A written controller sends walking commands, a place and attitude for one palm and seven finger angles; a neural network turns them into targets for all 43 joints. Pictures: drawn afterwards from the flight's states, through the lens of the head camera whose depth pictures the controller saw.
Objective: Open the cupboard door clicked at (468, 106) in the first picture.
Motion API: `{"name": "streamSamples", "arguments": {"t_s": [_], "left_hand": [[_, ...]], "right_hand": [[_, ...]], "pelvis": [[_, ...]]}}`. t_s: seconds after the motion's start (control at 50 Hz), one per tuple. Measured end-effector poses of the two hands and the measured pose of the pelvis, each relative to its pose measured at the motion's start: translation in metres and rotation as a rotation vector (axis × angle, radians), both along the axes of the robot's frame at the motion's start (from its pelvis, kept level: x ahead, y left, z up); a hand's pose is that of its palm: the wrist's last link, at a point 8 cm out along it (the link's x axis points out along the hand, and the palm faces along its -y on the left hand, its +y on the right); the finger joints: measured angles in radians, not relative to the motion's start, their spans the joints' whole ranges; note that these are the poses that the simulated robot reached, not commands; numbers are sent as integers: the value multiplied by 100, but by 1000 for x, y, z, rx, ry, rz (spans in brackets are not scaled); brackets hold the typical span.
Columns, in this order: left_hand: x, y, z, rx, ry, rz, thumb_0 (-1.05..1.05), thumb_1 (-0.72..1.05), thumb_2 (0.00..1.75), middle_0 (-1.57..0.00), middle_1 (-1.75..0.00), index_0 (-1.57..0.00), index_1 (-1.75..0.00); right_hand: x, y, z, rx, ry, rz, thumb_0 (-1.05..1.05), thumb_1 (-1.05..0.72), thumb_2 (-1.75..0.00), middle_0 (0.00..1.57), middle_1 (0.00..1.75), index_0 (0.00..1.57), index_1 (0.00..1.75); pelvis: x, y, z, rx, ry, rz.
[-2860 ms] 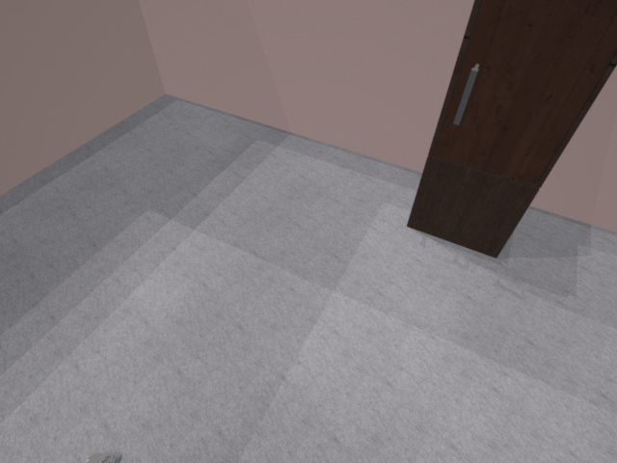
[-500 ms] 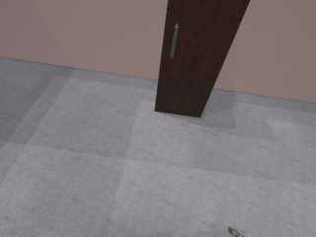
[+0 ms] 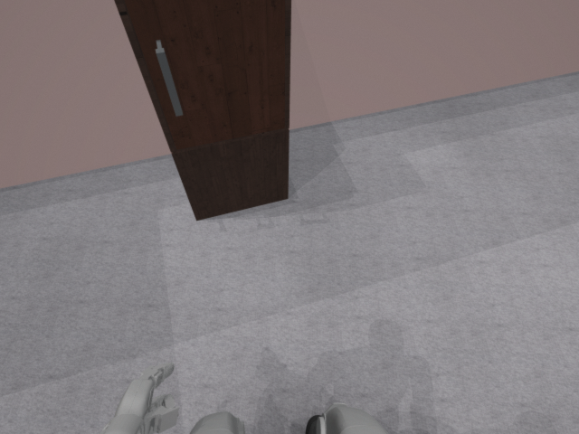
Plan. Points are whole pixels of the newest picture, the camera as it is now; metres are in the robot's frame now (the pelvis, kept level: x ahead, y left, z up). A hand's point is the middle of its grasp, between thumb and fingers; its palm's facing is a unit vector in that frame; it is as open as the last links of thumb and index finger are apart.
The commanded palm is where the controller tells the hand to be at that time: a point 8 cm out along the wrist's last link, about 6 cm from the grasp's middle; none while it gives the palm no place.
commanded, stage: walk to a spot facing it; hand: left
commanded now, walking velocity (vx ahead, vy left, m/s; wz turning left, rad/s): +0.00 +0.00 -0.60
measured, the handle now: (169, 79) +0.89 +0.30 -0.07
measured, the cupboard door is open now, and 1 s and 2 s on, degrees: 0 0 0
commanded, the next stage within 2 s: turn to face it in 1.70 s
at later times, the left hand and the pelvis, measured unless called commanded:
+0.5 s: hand (101, 415) +0.16 +0.29 -0.15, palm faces -0.20 -0.96 -0.20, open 7.4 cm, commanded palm none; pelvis +0.06 +0.09 +0.03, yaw -18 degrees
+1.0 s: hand (203, 345) +0.26 +0.14 -0.12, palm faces -0.57 -0.77 -0.27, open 7.3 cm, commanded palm none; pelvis +0.04 +0.06 +0.02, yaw -37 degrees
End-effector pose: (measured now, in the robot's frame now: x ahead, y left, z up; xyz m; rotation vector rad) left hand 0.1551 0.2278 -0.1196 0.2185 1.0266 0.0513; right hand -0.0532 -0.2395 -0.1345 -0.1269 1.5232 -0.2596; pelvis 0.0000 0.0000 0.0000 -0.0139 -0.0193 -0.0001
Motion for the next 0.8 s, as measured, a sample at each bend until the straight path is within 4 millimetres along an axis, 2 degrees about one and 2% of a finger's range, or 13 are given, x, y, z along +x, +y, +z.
{"name": "streamSamples", "arguments": {"t_s": [0.1, 0.16, 0.24, 0.32, 0.46, 0.58, 0.68, 0.8], "left_hand": [[-11, 7, 1, 15, 106, -19, 0, 91, 90, -20, -30, -20, -30], [-13, 19, 1, 13, 137, -19, 0, 91, 90, -20, -30, -20, -30], [-12, 45, -4, 4, 149, -10, 0, 91, 90, -20, -30, -21, -30], [-5, 76, -17, -2, 165, -4, 0, 91, 90, -20, -30, -20, -30], [9, 110, -6, 15, 220, -71, 1, 91, 90, -19, -30, -20, -30], [23, 110, -1, 36, 270, -149, 0, 91, 90, -19, -30, -20, -30], [50, 84, 0, 47, 272, -258, 1, 91, 90, -19, -30, -20, -30], [96, 23, 7, 64, 171, -419, 1, 91, 90, -19, -30, -20, -30]], "right_hand": [[87, 7, 9, -14, -226, 15, 1, -91, -90, 20, 30, 20, 30], [128, 15, 17, -24, -332, 30, 0, -91, -90, 20, 30, 20, 30], [164, 30, 29, -53, -418, 44, 0, -91, -90, 20, 30, 20, 30], [177, 49, 39, -102, -463, 37, 0, -91, -90, 20, 30, 20, 30], [148, 74, 58, -130, -415, -43, 0, -90, -90, 20, 30, 20, 30], [105, 88, 54, -126, -346, -177, 0, -90, -90, 20, 30, 20, 30], [53, 96, 42, -107, -263, -310, 0, -90, -90, 20, 30, 20, 30], [-16, 99, 19, -69, -170, -470, 0, -90, -90, 20, 30, 20, 30]], "pelvis": [[15, 11, 10, 4, 11, -58], [23, 22, 12, 6, 19, -91], [32, 42, 10, 3, 26, -136], [42, 66, 6, 1, 25, -185], [53, 89, 24, -34, 18, -283], [59, 97, 28, -37, 23, -367], [57, 95, 27, -25, 23, -441], [48, 80, 18, 3, 22, -533]]}}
